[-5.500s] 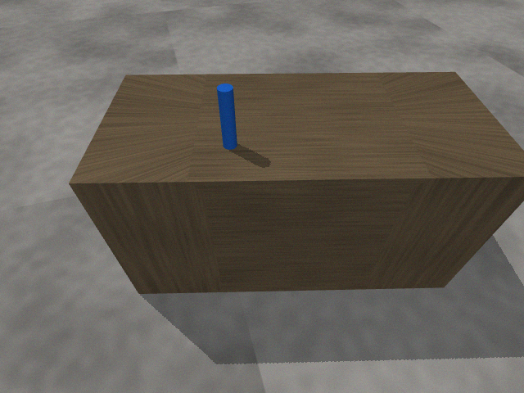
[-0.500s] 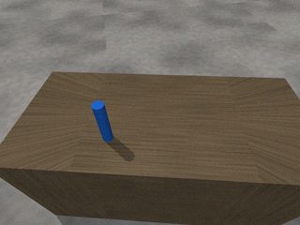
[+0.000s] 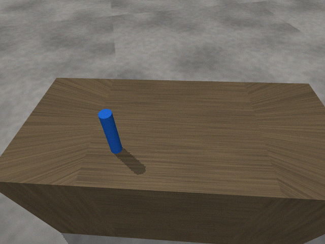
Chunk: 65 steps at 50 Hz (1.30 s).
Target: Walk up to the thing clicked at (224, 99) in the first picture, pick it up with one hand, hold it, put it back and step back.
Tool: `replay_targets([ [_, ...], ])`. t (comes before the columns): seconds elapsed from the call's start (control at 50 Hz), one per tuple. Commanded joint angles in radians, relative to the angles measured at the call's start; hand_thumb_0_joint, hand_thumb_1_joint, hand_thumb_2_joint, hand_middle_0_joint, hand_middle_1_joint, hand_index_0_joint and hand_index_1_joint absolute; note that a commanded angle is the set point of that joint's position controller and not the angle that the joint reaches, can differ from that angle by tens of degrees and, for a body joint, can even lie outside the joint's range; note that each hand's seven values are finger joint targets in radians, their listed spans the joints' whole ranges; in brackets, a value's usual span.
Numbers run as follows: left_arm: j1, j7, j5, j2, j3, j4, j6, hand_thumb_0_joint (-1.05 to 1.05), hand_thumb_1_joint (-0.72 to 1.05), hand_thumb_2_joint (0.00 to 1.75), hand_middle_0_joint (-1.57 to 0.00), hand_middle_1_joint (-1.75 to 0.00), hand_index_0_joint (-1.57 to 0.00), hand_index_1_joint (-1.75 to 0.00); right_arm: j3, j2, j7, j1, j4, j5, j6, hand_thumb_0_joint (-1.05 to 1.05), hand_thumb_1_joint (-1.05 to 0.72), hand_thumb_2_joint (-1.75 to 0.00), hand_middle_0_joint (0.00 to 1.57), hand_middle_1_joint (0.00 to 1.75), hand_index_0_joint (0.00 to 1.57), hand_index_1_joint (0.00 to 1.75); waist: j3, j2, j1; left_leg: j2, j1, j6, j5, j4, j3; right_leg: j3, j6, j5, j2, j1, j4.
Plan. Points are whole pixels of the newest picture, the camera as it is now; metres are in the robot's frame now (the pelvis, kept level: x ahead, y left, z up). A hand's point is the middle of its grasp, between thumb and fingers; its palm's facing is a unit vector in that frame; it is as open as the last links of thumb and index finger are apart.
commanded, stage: stand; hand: left
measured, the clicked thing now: (111, 133) +0.47 +0.20 -0.04
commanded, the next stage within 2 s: rise first in 0.68 s
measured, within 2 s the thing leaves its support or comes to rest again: neither
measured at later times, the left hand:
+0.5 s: hand out of the picture +0.09 +0.26 -0.15, palm faces -0.02 -0.94 -0.35, open 7.4 cm
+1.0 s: hand (76, 242) +0.17 +0.25 -0.12, palm faces +0.14 -0.94 -0.32, open 10.3 cm
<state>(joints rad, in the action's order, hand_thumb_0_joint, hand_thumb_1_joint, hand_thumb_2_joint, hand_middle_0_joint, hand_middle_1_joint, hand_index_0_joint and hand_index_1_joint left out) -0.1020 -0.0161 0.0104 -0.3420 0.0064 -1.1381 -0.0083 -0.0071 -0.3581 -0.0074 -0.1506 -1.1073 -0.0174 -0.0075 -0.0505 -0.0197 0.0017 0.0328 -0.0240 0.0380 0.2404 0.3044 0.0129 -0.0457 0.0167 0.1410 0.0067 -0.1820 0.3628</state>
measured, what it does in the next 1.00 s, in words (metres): stands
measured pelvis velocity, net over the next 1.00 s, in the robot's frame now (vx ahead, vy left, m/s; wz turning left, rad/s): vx -0.01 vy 0.01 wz -0.01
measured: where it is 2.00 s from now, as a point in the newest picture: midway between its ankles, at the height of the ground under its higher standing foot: outside the picture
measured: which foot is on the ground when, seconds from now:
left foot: down 0.00-1.00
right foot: down 0.00-1.00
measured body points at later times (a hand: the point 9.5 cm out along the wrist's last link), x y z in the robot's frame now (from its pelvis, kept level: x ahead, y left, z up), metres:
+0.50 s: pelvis +0.00 +0.00 +0.00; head +0.01 -0.01 +0.45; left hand +0.09 +0.30 -0.13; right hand +0.06 -0.30 -0.14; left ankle -0.04 +0.15 -0.75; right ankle +0.04 -0.11 -0.75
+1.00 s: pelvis -0.01 +0.01 -0.01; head +0.03 +0.00 +0.44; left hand +0.16 +0.30 -0.10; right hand +0.15 -0.27 -0.12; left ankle -0.04 +0.15 -0.75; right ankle +0.04 -0.11 -0.75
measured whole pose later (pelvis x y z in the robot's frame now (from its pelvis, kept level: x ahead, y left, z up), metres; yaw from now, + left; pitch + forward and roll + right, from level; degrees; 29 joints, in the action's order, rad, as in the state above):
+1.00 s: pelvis -0.01 +0.01 -0.01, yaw -1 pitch +2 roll +0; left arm -0.06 0.05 -0.06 -0.29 0.09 -0.83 -0.08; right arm 0.09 -0.29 0.06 -0.03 -0.91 0.05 -0.11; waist -0.06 -0.01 0.01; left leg 0.02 -0.20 0.02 0.29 0.46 0.00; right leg -0.03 0.00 0.16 0.02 -0.34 0.46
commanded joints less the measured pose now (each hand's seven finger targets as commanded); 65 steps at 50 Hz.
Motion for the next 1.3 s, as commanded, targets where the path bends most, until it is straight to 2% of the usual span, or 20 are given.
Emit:
replay_targets([
  [0.0, 0.047, 0.019, -0.005, -0.229, 0.040, 0.061, -0.021, 0.00, 0.90, 0.90, -0.20, -0.30, -0.20, -0.30, 0.044, -0.208, 0.018, 0.013, 0.050, 0.004, -0.013, 0.00, -0.90, -0.90, 0.20, 0.30, 0.20, 0.30, 0.051, 0.031, 0.000, 0.095, -0.092, -0.052, -0.070, -0.057, 0.059, 0.137, 0.011, -0.071, 0.128, 0.079, -0.070],
  [0.08, 0.046, 0.019, -0.005, -0.231, 0.040, 0.061, -0.023, 0.00, 0.90, 0.90, -0.20, -0.30, -0.20, -0.30, 0.042, -0.201, 0.016, 0.007, 0.047, 0.004, -0.013, 0.00, -0.90, -0.90, 0.20, 0.30, 0.20, 0.30, 0.044, 0.040, 0.000, 0.095, -0.101, -0.052, -0.063, -0.055, 0.056, 0.138, 0.007, -0.055, 0.124, 0.081, -0.074],
  [0.28, 0.044, 0.020, -0.004, -0.223, 0.036, 0.065, -0.024, 0.00, 0.90, 0.90, -0.20, -0.30, -0.20, -0.30, 0.044, -0.213, 0.020, 0.019, 0.053, 0.004, -0.018, 0.00, -0.90, -0.90, 0.20, 0.30, 0.20, 0.30, 0.092, 0.016, 0.000, 0.108, -0.076, -0.046, -0.167, -0.055, 0.058, 0.122, 0.014, -0.197, 0.131, 0.118, -0.029],
  [0.5, 0.045, 0.020, -0.004, -0.227, 0.037, 0.062, -0.023, 0.00, 0.90, 0.90, -0.20, -0.30, -0.20, -0.30, 0.047, -0.211, 0.017, 0.019, 0.050, 0.004, -0.012, 0.00, -0.90, -0.90, 0.20, 0.30, 0.20, 0.30, 0.047, 0.031, 0.004, 0.097, -0.096, -0.050, -0.079, -0.061, 0.056, 0.126, 0.008, -0.074, 0.123, 0.092, -0.064],
  [0.74, 0.050, 0.022, -0.003, -0.228, 0.038, 0.066, -0.026, 0.00, 0.90, 0.90, -0.20, -0.30, -0.20, -0.30, 0.047, -0.207, 0.019, 0.018, 0.057, 0.005, -0.014, 0.00, -0.90, -0.90, 0.20, 0.30, 0.20, 0.30, 0.084, 0.031, -0.004, 0.103, -0.077, -0.048, -0.158, -0.055, 0.056, 0.120, 0.011, -0.206, 0.132, 0.124, -0.036],
  [0.76, 0.040, 0.022, -0.003, -0.224, 0.037, 0.063, -0.025, 0.00, 0.82, 0.82, -0.12, -0.22, -0.12, -0.22, 0.047, -0.209, 0.019, 0.022, 0.055, 0.005, -0.014, 0.00, -0.82, -0.82, 0.12, 0.22, 0.12, 0.22, 0.076, 0.024, 0.001, 0.101, -0.072, -0.047, -0.153, -0.056, 0.058, 0.115, 0.009, -0.190, 0.127, 0.114, -0.040],
  [0.78, 0.391, 0.027, -0.079, -0.043, 0.010, 0.414, -0.099, 0.00, 0.74, 0.74, -0.04, -0.14, -0.04, -0.14, 0.009, -0.025, 0.034, 0.373, 0.406, 0.105, -0.136, 0.00, -0.74, -0.74, 0.05, 0.14, 0.05, 0.14, 0.080, -0.003, -0.040, -0.046, -0.245, -0.039, -0.127, 0.081, -0.048, 0.018, -0.013, -0.080, 0.021, -0.008, 0.034],
  [0.8, 0.315, 0.054, -0.113, -0.120, 0.024, 0.450, -0.136, 0.00, 0.66, 0.66, -0.06, -0.06, -0.03, -0.08, 0.005, -0.052, 0.046, 0.355, 0.429, 0.119, -0.155, 0.00, -0.66, -0.66, 0.05, 0.06, 0.05, 0.06, 0.124, 0.058, 0.009, -0.034, -0.201, -0.041, -0.104, 0.051, -0.032, 0.012, -0.010, -0.031, 0.024, 0.064, 0.017],
  [0.82, 0.204, 0.073, -0.105, -0.211, 0.079, 0.329, -0.131, 0.00, 0.58, 0.58, -0.05, -0.04, -0.02, -0.07, 0.051, -0.125, 0.063, 0.274, 0.317, 0.113, -0.146, 0.00, -0.58, -0.58, 0.05, 0.05, 0.05, 0.05, 0.076, 0.019, -0.004, -0.047, -0.217, -0.041, -0.043, 0.044, -0.050, 0.015, -0.006, 0.020, 0.026, 0.033, 0.004],
  [0.84, 0.103, 0.076, -0.111, -0.250, 0.143, 0.270, -0.118, 0.00, 0.50, 0.50, -0.05, -0.05, -0.03, -0.07, 0.095, -0.154, 0.069, 0.225, 0.241, 0.108, -0.126, 0.00, -0.50, -0.50, 0.05, 0.05, 0.05, 0.05, 0.041, 0.003, 0.023, -0.045, -0.256, -0.036, -0.035, 0.067, -0.062, 0.012, -0.007, 0.025, 0.023, 0.028, 0.014],
  [0.9, 0.173, 0.100, -0.103, -0.226, 0.143, 0.471, -0.128, 0.00, 0.31, 0.29, -0.06, -0.05, -0.05, -0.06, 0.152, -0.177, 0.097, 0.218, 0.292, 0.095, -0.146, 0.00, -0.26, -0.26, 0.05, 0.05, 0.05, 0.05, 0.290, -0.007, 0.015, -0.039, -0.191, -0.039, -0.165, 0.103, -0.051, 0.019, -0.012, -0.141, 0.025, 0.094, 0.072],
  [0.94, -0.051, 0.099, -0.071, -0.212, 0.195, 0.385, -0.107, 0.00, 0.21, 0.25, -0.06, -0.06, -0.06, -0.07, 0.193, -0.153, 0.095, 0.015, 0.222, 0.071, -0.125, 0.00, -0.16, -0.22, 0.05, 0.05, 0.05, 0.05, 0.223, -0.010, 0.004, -0.039, -0.231, -0.040, -0.189, 0.095, -0.046, 0.012, -0.004, -0.168, 0.017, 0.056, 0.062],
  [0.96, -0.109, 0.086, -0.056, -0.157, 0.186, 0.391, -0.099, 0.00, 0.16, 0.22, -0.06, -0.06, -0.06, -0.06, 0.211, -0.129, 0.086, -0.038, 0.244, 0.062, -0.119, 0.00, -0.11, -0.21, 0.05, 0.05, 0.05, 0.05, 0.230, 0.014, -0.004, -0.040, -0.219, -0.040, -0.214, 0.091, -0.046, 0.006, -0.001, -0.197, 0.012, 0.059, 0.062],
  [1.0, -0.041, 0.086, -0.055, -0.152, 0.182, 0.510, -0.101, 0.00, 0.03, 0.17, -0.06, -0.07, -0.07, -0.06, 0.180, -0.093, 0.085, 0.028, 0.295, 0.062, -0.113, 0.00, 0.01, -0.17, 0.05, 0.05, 0.05, 0.05, 0.284, 0.002, 0.008, -0.046, -0.177, -0.039, -0.250, 0.089, -0.050, 0.005, -0.004, -0.234, 0.015, 0.109, 0.059],
  [1.04, -0.063, 0.085, -0.058, -0.154, 0.194, 0.563, -0.090, 0.00, -0.03, 0.15, -0.05, -0.06, -0.06, -0.05, 0.145, -0.039, 0.081, 0.026, 0.349, 0.067, -0.100, 0.00, 0.09, -0.15, 0.05, 0.05, 0.05, 0.05, 0.244, 0.017, 0.017, -0.050, -0.197, -0.044, -0.208, 0.069, -0.053, -0.003, -0.009, -0.183, 0.018, 0.101, 0.037],
  [1.08, -0.086, 0.082, -0.065, -0.099, 0.164, 0.631, -0.090, 0.00, -0.12, 0.13, -0.05, -0.05, -0.05, -0.05, 0.137, -0.027, 0.083, 0.035, 0.421, 0.071, -0.099, 0.00, 0.17, -0.13, 0.05, 0.05, 0.05, 0.05, 0.203, 0.029, 0.018, -0.044, -0.201, -0.043, -0.185, 0.056, -0.051, -0.010, -0.006, -0.136, 0.013, 0.062, 0.024],
  [1.1, -0.089, 0.087, -0.065, -0.133, 0.187, 0.674, -0.090, 0.00, -0.20, 0.12, -0.05, -0.05, -0.05, -0.05, 0.154, -0.052, 0.088, 0.029, 0.452, 0.069, -0.097, 0.00, 0.21, -0.12, 0.05, 0.05, 0.05, 0.05, 0.190, 0.035, 0.014, -0.046, -0.203, -0.045, -0.168, 0.051, -0.052, -0.012, -0.008, -0.118, 0.013, 0.054, 0.015],
  [1.2, -0.026, 0.099, -0.064, -0.107, 0.160, 0.858, -0.106, 0.00, -0.45, 0.07, -0.05, -0.04, -0.04, -0.05, 0.151, -0.069, 0.097, 0.099, 0.572, 0.062, -0.120, 0.00, 0.39, -0.07, 0.05, 0.05, 0.05, 0.05, 0.123, 0.003, 0.015, -0.031, -0.205, -0.041, -0.089, 0.013, -0.037, -0.016, -0.002, -0.031, 0.004, 0.039, 0.002],
  [1.26, -0.085, 0.109, -0.060, -0.131, 0.195, 0.972, -0.117, 0.00, -0.55, 0.04, -0.05, -0.04, -0.04, -0.05, 0.160, -0.071, 0.100, 0.041, 0.631, 0.055, -0.135, 0.00, 0.46, -0.05, 0.05, 0.05, 0.05, 0.05, 0.167, 0.001, 0.019, -0.031, -0.169, -0.039, -0.143, 0.022, -0.035, -0.020, -0.002, -0.074, 0.000, 0.086, 0.007],
  [1.28, -0.123, 0.106, -0.057, -0.093, 0.165, 0.990, -0.119, 0.00, -0.56, 0.04, -0.05, -0.05, -0.05, -0.05, 0.141, -0.035, 0.096, 0.003, 0.613, 0.051, -0.137, 0.00, 0.48, -0.05, 0.05, 0.05, 0.05, 0.05, 0.172, -0.027, 0.026, -0.028, -0.164, -0.032, -0.188, 0.028, -0.036, -0.022, 0.003, -0.108, 0.000, 0.101, 0.017],
])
